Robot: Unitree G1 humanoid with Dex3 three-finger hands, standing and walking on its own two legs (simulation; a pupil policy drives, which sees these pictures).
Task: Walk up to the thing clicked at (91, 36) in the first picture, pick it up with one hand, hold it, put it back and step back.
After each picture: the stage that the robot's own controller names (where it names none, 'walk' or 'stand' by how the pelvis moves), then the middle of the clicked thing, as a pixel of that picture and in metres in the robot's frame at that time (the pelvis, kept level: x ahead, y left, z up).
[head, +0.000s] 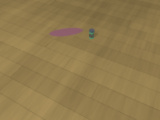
stand; (91, 33) +1.61 -0.13 -0.72
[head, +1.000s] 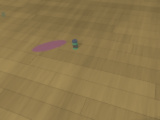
walk; (75, 44) +1.49 +0.18 -0.70
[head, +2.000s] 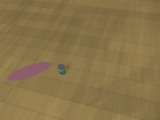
walk; (61, 70) +0.99 +0.27 -0.71
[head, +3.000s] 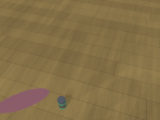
walk; (62, 102) +0.61 +0.20 -0.69
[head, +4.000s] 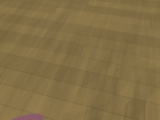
stand; out of the picture +0.39 +0.21 -0.69
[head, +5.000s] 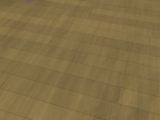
stand; out of the picture +0.37 +0.18 -0.72
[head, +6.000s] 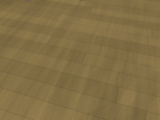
stand; out of the picture +0.37 +0.19 -0.73
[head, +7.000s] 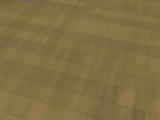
stand; out of the picture +0.36 +0.20 -0.73
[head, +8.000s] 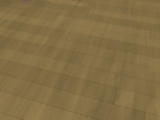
stand; out of the picture +0.36 +0.20 -0.73
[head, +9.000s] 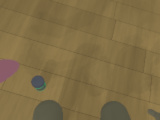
go down; (39, 83) +0.41 +0.22 -0.45
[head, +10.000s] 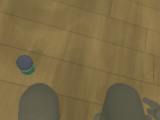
go down; (26, 66) +0.44 +0.25 -0.31
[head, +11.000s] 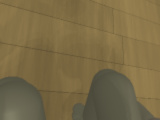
close in; out of the picture +0.42 +0.28 -0.22
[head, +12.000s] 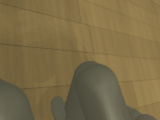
close; out of the picture +0.41 +0.30 -0.22
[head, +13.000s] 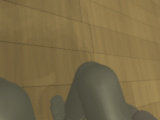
lift; out of the picture +0.41 +0.29 -0.22
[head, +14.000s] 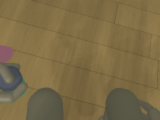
lift; (12, 83) +0.32 +0.24 -0.06
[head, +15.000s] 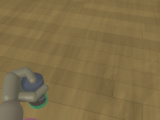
hold; (35, 91) +0.33 +0.17 +0.03
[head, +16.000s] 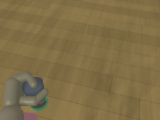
hold; (36, 94) +0.33 +0.17 -0.01
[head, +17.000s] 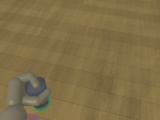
hold; (38, 94) +0.33 +0.17 +0.00
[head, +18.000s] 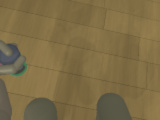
crouch; (13, 61) +0.43 +0.22 -0.09
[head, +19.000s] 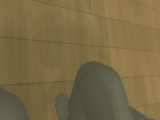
lower; out of the picture +0.42 +0.30 -0.22
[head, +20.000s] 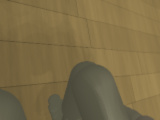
lower; out of the picture +0.42 +0.31 -0.22
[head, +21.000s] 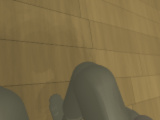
lower; out of the picture +0.42 +0.31 -0.23
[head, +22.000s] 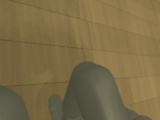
lower; out of the picture +0.42 +0.31 -0.23
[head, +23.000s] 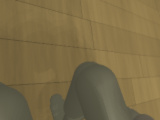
loosen; out of the picture +0.42 +0.30 -0.23
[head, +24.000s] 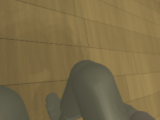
withdraw; out of the picture +0.41 +0.29 -0.23
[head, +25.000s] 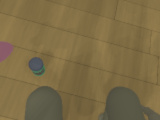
walk; (37, 67) +0.45 +0.22 -0.35
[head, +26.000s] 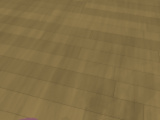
stand; out of the picture +0.38 +0.18 -0.66
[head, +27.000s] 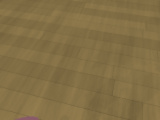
stand; out of the picture +0.39 +0.20 -0.67
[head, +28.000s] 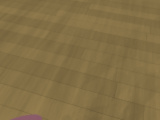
stand; out of the picture +0.39 +0.18 -0.70
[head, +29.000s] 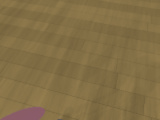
walk; out of the picture +0.41 +0.18 -0.71
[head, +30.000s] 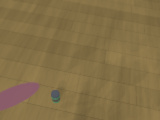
walk; (55, 96) +0.57 +0.17 -0.71
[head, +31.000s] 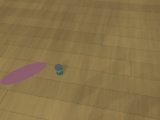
walk; (59, 70) +0.89 +0.29 -0.70
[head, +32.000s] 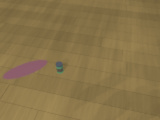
stand; (59, 67) +1.02 +0.23 -0.71
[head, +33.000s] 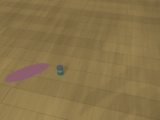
stand; (60, 70) +1.02 +0.24 -0.72
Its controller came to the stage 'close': yes
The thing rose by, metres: 0.70
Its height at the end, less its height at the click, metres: +0.00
